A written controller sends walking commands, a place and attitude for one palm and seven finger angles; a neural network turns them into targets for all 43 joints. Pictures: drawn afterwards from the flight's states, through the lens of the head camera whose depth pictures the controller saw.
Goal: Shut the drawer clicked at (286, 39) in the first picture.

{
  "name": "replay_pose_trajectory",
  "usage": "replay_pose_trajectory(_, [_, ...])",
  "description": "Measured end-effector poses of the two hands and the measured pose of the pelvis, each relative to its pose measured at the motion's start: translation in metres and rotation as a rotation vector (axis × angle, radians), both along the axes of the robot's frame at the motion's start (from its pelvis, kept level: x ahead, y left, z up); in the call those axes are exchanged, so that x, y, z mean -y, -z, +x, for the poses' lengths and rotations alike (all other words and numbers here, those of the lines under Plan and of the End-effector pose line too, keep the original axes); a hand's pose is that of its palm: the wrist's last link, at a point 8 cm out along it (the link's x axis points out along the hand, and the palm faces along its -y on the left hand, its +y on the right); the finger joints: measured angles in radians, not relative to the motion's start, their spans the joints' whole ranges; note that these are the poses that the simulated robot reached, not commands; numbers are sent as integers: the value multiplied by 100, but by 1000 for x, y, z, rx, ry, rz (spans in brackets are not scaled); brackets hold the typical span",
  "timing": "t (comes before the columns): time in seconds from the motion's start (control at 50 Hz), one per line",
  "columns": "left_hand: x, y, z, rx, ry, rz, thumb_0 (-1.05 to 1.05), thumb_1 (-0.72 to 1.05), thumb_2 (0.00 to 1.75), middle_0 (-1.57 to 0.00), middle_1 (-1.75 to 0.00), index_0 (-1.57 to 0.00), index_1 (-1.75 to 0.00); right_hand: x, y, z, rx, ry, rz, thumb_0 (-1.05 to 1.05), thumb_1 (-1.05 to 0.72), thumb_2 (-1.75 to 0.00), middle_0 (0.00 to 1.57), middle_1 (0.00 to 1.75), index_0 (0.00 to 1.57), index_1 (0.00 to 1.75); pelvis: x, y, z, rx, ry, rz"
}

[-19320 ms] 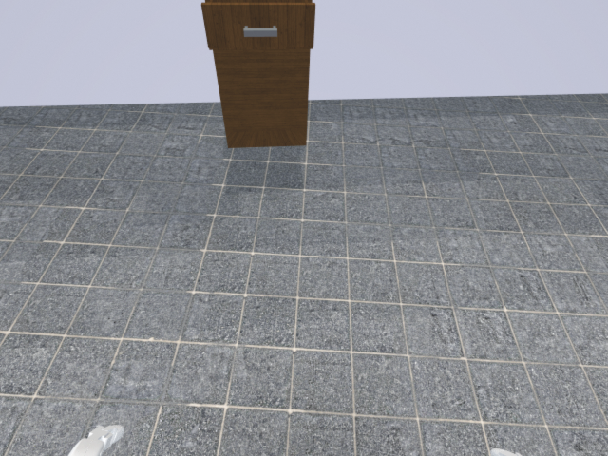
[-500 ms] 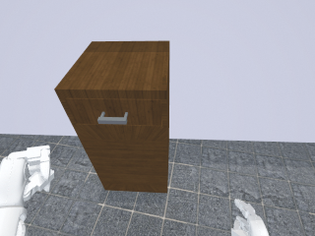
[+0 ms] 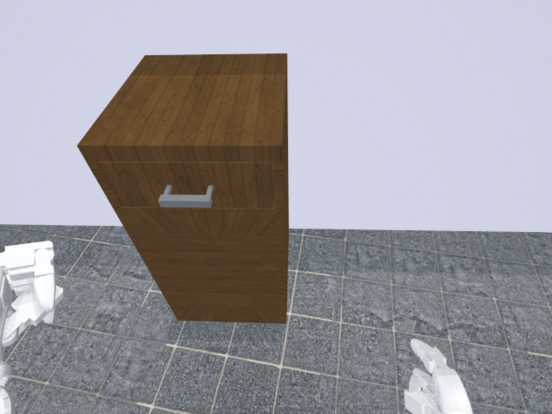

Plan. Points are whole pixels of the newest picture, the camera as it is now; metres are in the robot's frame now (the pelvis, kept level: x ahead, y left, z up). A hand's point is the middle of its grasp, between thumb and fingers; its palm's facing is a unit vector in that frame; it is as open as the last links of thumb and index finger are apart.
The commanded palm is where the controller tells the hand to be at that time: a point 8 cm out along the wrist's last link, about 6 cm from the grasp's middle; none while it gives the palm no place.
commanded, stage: step back with the hand held close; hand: left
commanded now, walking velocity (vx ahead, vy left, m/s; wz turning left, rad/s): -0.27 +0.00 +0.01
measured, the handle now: (187, 195) +0.55 +0.26 -0.05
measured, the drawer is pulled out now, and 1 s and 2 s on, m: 0.00 0.00 0.00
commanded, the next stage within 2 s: stop stepping back and stand still in 1.04 s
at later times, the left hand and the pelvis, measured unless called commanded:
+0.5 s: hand (0, 367) +0.12 +0.27 +0.16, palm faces +0.35 -0.79 -0.50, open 3.2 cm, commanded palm +0.07 +0.31 +0.17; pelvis -0.07 +0.03 -0.01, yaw +0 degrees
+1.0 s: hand out of the picture +0.07 +0.25 +0.16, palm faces +0.26 -0.84 -0.47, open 3.2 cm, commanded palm +0.00 +0.30 +0.17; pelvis -0.14 +0.02 -0.01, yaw -2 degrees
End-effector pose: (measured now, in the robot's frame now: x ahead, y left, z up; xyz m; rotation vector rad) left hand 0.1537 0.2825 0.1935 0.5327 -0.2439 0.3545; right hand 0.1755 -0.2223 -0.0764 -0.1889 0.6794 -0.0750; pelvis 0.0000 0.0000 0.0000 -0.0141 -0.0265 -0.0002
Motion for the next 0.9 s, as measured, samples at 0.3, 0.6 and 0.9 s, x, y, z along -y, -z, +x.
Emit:
replay_pose_trajectory(0.3, [-16, 20, -22, -116, 100, 31, 1, 89, 90, -140, -160, -140, -160, 1, -3, -54, -99, 109, -81, 1, -90, -90, 20, 30, 20, 29, -25, 3, -31, -48, 12, 3])
replay_pose_trajectory(0.6, [-27, 26, -83, -16, 31, -14, 1, 89, 90, -141, -160, -140, -160, -31, 5, -90, -23, 33, -45, 1, -90, -90, 20, 30, 20, 30, -35, 13, -81, -34, 1, -14])
replay_pose_trajectory(0.9, [-41, 2, -108, 61, 64, 60, 1, 89, 90, -141, -160, -141, -160, -34, -2, -142, -90, 46, -90, 1, -90, -90, 20, 30, 20, 30, -36, 4, -113, -127, 5, -45])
